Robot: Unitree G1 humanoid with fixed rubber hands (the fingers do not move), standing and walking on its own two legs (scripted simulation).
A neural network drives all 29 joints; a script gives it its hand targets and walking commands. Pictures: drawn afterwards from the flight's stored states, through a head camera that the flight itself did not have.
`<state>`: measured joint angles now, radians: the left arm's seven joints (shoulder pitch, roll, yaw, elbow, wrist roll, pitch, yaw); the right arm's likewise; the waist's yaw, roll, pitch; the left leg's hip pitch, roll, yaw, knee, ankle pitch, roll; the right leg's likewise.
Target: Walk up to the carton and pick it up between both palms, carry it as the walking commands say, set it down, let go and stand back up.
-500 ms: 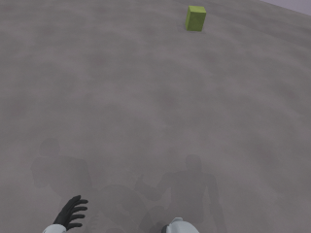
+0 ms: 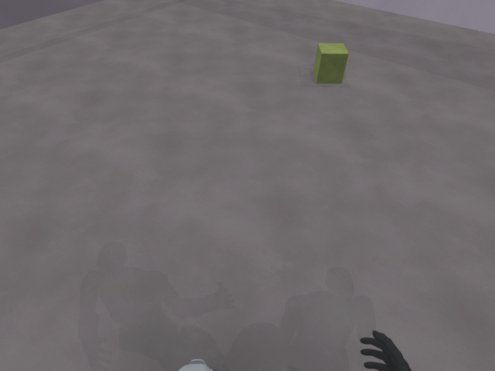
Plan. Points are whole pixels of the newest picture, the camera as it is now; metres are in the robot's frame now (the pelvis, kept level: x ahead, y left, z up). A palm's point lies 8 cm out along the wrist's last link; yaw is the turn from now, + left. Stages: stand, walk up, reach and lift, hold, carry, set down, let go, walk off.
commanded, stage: walk up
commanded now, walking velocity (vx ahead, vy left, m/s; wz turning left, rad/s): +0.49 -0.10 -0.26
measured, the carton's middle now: (329, 63) +2.55 -0.43 -0.66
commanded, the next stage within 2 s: none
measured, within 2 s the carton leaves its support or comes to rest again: neither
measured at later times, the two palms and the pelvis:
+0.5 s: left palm (193, 247) +0.41 +0.17 -0.13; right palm out of the picture +0.11 -0.28 -0.13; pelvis +0.23 -0.04 -0.01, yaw -5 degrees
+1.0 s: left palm (195, 274) +0.35 +0.16 -0.14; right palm (388, 177) +0.65 -0.31 -0.09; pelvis +0.45 -0.08 -0.01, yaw -5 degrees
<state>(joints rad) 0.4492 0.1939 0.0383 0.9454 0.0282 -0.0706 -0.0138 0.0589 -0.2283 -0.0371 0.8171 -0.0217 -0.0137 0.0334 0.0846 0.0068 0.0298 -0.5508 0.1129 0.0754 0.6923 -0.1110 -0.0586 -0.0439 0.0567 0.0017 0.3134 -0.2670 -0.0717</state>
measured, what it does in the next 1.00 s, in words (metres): walks ahead: left foot, then right foot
